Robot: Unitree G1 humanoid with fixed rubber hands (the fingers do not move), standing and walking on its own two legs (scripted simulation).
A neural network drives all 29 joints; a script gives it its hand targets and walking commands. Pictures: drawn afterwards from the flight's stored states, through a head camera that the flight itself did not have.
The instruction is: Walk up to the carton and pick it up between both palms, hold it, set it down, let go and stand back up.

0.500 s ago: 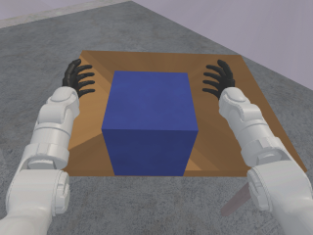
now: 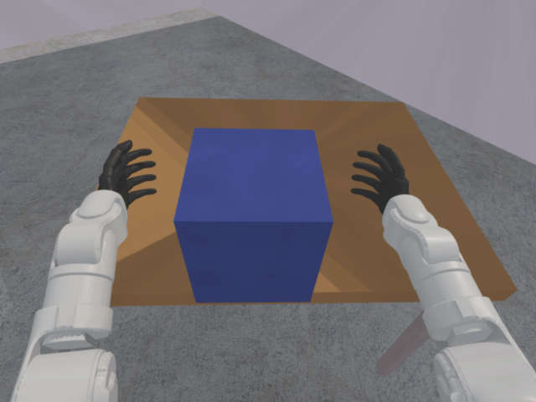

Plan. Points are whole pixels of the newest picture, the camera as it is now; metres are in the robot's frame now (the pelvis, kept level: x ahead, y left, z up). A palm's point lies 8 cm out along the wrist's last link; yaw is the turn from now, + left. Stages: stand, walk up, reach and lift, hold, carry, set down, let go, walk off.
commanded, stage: set down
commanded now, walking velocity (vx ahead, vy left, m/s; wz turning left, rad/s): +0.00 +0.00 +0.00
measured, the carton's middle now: (254, 217) +0.43 +0.05 +0.02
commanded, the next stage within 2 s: none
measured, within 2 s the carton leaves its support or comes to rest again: neither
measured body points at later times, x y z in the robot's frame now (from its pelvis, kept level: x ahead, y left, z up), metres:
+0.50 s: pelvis +0.00 +0.00 +0.00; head +0.00 +0.02 +0.45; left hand +0.31 +0.25 +0.08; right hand +0.33 -0.16 +0.08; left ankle +0.03 +0.13 -0.75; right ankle -0.02 -0.11 -0.75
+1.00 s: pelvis +0.01 +0.00 +0.00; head +0.02 +0.01 +0.45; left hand +0.24 +0.25 +0.03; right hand +0.26 -0.17 +0.03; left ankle +0.03 +0.13 -0.75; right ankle -0.02 -0.11 -0.75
